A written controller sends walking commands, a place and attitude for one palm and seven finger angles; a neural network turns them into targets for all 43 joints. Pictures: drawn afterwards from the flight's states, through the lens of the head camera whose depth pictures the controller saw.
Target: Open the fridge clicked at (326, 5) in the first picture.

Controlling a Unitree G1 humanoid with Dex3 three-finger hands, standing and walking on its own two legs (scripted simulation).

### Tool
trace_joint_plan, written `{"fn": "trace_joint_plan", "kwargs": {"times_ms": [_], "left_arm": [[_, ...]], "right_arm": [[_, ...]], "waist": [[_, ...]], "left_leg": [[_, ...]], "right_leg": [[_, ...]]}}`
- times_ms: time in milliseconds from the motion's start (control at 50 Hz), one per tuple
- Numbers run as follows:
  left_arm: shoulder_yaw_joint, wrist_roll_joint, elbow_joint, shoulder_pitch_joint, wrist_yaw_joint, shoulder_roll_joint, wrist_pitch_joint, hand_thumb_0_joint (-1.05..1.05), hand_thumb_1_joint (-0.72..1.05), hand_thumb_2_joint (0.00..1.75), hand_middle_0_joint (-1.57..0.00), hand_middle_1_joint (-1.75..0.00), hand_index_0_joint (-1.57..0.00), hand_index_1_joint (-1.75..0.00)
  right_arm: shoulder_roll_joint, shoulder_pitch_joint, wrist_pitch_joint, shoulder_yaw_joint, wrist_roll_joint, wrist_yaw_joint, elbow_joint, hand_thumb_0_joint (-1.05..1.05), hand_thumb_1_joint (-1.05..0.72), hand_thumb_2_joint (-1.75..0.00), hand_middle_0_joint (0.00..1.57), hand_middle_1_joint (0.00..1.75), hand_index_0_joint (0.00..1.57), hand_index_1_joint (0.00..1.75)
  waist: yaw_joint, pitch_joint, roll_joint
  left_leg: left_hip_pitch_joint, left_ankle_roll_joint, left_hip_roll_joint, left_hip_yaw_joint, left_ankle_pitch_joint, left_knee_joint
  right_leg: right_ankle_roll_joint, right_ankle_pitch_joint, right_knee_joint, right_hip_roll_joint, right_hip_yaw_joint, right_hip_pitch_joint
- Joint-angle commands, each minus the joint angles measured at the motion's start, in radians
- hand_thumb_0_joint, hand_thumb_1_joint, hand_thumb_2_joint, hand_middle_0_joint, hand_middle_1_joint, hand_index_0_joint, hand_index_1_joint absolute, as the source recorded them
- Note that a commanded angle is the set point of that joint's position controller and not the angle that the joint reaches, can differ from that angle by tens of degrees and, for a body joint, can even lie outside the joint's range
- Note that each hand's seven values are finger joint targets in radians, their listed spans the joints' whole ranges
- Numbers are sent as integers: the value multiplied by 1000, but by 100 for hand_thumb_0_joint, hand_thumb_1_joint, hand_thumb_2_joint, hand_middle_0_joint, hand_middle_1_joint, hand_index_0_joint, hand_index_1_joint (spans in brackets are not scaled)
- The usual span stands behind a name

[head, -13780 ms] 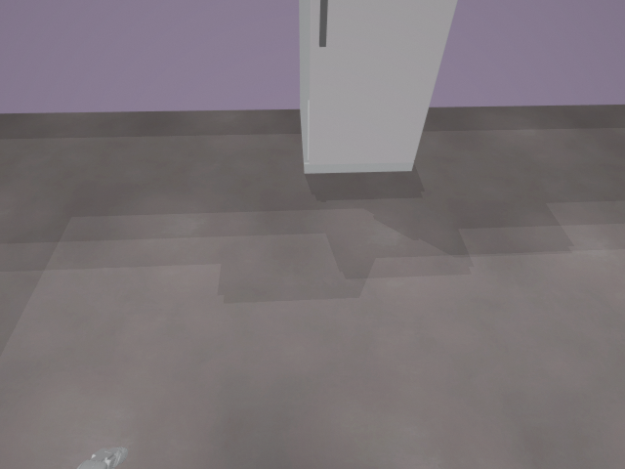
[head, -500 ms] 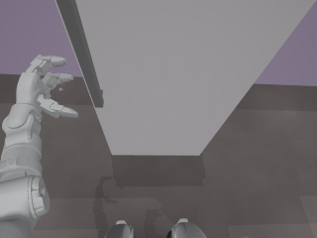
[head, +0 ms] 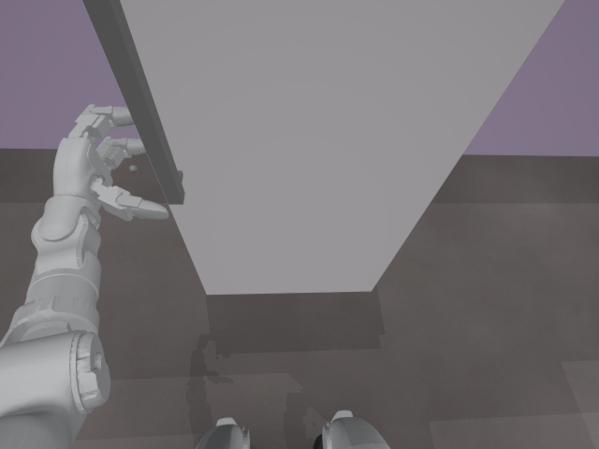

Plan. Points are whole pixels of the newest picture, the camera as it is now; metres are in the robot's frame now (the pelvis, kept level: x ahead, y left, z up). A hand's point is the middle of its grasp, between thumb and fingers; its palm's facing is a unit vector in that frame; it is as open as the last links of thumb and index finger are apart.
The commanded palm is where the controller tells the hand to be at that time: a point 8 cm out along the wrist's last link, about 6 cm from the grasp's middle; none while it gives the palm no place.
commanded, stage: feel for the door with the fingertips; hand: left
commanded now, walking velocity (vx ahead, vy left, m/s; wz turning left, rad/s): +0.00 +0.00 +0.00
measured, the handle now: (142, 87) +0.52 +0.18 +0.16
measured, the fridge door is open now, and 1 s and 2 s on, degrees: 0 0 0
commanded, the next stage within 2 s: slide the fingers in behind the handle in 0.22 s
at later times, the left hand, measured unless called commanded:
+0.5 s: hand (126, 158) +0.48 +0.21 +0.08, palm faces -0.02 -1.00 +0.00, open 13.5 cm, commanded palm +0.45 +0.25 +0.08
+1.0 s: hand (152, 167) +0.46 +0.18 +0.08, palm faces +0.00 -1.00 -0.01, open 14.0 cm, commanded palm +0.43 +0.23 +0.08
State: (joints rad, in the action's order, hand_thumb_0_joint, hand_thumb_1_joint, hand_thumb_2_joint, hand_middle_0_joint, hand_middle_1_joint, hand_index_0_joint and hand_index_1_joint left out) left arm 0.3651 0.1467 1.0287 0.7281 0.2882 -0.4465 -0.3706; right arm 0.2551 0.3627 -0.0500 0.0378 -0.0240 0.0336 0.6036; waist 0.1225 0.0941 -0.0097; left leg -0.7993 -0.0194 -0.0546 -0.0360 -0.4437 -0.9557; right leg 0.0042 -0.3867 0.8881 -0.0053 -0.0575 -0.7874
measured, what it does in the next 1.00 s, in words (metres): stands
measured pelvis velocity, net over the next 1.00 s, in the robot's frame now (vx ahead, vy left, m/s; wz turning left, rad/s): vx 0.00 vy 0.00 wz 0.00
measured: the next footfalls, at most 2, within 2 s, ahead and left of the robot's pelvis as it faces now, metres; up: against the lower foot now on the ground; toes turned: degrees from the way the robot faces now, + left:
none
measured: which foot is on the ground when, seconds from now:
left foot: down 0.00-1.00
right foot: down 0.00-1.00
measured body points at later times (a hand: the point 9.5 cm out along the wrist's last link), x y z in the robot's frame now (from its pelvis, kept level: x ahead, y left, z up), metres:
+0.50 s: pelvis +0.00 +0.00 -0.01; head +0.11 +0.03 +0.43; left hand +0.47 +0.27 +0.08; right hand +0.02 -0.27 -0.11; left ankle +0.01 +0.10 -0.68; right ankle +0.02 -0.12 -0.68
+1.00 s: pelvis +0.00 +0.00 +0.00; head +0.09 +0.01 +0.44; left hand +0.45 +0.23 +0.08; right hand +0.06 -0.26 -0.11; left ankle +0.01 +0.10 -0.68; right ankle +0.02 -0.12 -0.68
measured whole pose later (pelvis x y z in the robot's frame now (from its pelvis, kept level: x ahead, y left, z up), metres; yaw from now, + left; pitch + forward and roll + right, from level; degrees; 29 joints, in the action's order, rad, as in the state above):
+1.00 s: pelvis +0.00 +0.00 +0.00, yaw +0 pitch +16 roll -2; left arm 0.30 0.14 0.99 0.71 0.22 -0.37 -0.39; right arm 0.25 0.35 -0.05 0.03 -0.02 0.01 0.61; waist 0.10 0.10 -0.02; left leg -0.79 -0.02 -0.05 -0.04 -0.45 -0.95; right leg 0.00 -0.39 0.89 0.00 -0.05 -0.78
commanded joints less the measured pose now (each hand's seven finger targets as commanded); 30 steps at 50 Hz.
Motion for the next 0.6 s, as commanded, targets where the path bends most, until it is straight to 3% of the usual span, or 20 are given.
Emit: {"fn": "trace_joint_plan", "kwargs": {"times_ms": [0,60,160,200,220,280,320,340,360,380,400,420,460,500,520,580], "left_arm": [[37,26,-162,436,21,-271,-81,0,-50,30,-30,-120,-30,-120],[3,25,-143,491,42,-248,-70,0,-50,30,-30,-120,-30,-120],[14,28,-92,516,49,-262,-57,0,-50,30,-30,-120,-30,-120],[57,24,-99,538,43,-324,-59,0,-50,30,-30,-120,-30,-120],[41,15,-116,558,44,-318,-62,0,-50,30,-30,-120,-30,-120],[24,12,-73,559,47,-295,-50,0,-50,30,-30,-120,-30,-120],[48,11,-67,596,50,-336,-44,0,-50,30,-30,-120,-30,-120],[49,10,-74,573,52,-336,-42,0,-50,30,-30,-120,-30,-120],[29,12,-75,548,56,-301,-38,0,-50,30,-30,-120,-30,-120],[22,21,-84,546,58,-283,-34,0,-50,30,-30,-120,-30,-120],[53,25,-102,532,58,-314,-40,0,-50,30,-30,-120,-30,-120],[41,23,-131,527,58,-301,-42,0,-50,30,-30,-120,-30,-120],[11,31,-151,495,54,-249,-41,0,-50,30,-30,-120,-30,-120],[9,33,-183,478,42,-233,-47,0,-50,30,-30,-120,-30,-120],[31,31,-195,471,34,-264,-49,0,-50,30,-30,-120,-30,-120],[9,26,-212,446,15,-233,-54,0,-50,30,-30,-120,-30,-120]], "right_arm": [[177,112,30,-64,-1,16,-66,0,-90,-90,20,30,20,30],[181,113,32,-65,-2,17,-56,0,-90,-90,20,30,20,30],[189,127,32,-64,1,18,-48,0,-90,-90,20,30,20,30],[195,136,32,-64,4,20,-47,0,-90,-90,20,30,20,30],[192,139,31,-62,4,19,-50,0,-90,-90,20,30,20,30],[191,146,30,-65,3,19,-42,0,-90,-90,20,30,20,30],[198,155,29,-63,3,22,-36,0,-90,-90,20,30,20,30],[198,157,27,-64,4,21,-41,0,-90,-90,20,30,20,30],[192,153,27,-65,4,19,-46,0,-90,-90,20,30,20,30],[193,153,28,-64,4,16,-46,0,-90,-90,20,30,20,30],[195,160,27,-67,7,16,-50,0,-90,-90,20,30,20,30],[194,158,25,-68,6,13,-55,0,-90,-90,20,30,20,30],[188,150,22,-69,5,7,-60,0,-90,-90,20,30,20,30],[187,154,22,-73,8,3,-65,0,-90,-90,20,30,20,30],[191,151,19,-75,7,2,-62,0,-90,-90,20,30,20,30],[183,132,15,-74,3,0,-72,0,-90,-90,20,30,20,30]], "waist": [[7,374,-59],[22,378,-94],[31,384,-56],[25,393,-74],[26,434,-97],[43,414,-77],[48,408,-83],[36,431,-89],[33,435,-120],[35,430,-110],[18,452,-123],[18,483,-136],[11,463,-137],[10,471,-133],[4,475,-115],[1,426,-104]], "left_leg": [[217,-8,37,54,285,115],[232,-5,36,58,275,112],[202,-10,37,62,255,100],[191,-13,38,60,262,89],[209,-11,39,61,279,88],[198,-13,37,61,273,79],[192,-13,36,66,271,76],[198,-12,37,68,275,78],[219,-9,37,65,286,82],[227,-9,35,67,283,83],[248,-7,35,73,317,82],[278,-4,32,72,344,83],[297,0,30,75,353,89],[324,0,28,80,389,89],[317,2,26,78,388,91],[285,1,30,71,333,109]], "right_leg": [[14,269,-90,-33,33,196],[13,249,-89,-31,32,155],[10,230,-86,-31,34,144],[12,240,-80,-31,39,151],[10,251,-72,-30,40,154],[6,240,-79,-31,39,132],[6,237,-77,-32,37,121],[8,236,-74,-32,37,131],[10,237,-75,-31,31,118],[10,229,-77,-33,27,110],[17,246,-67,-35,21,121],[14,263,-66,-37,20,116],[16,256,-70,-39,13,102],[20,269,-66,-44,5,97],[17,278,-68,-43,9,113],[16,250,-78,-42,9,127]]}}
